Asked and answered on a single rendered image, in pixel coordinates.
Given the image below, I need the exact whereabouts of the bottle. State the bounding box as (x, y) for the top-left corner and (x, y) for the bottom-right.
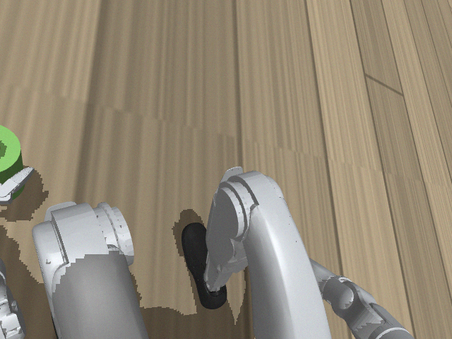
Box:
(0, 125), (25, 199)

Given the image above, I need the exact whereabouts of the right robot hand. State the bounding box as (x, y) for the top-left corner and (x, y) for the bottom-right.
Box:
(309, 258), (337, 299)

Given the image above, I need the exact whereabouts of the right robot foot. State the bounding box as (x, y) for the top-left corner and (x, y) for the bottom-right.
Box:
(182, 222), (227, 309)

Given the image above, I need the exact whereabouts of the left robot arm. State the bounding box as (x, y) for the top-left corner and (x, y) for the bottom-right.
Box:
(0, 259), (26, 339)

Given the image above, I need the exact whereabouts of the left robot hand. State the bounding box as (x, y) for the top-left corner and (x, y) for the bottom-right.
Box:
(0, 167), (35, 205)

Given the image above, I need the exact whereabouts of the right robot arm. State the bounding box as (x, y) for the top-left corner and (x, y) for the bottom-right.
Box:
(323, 275), (414, 339)

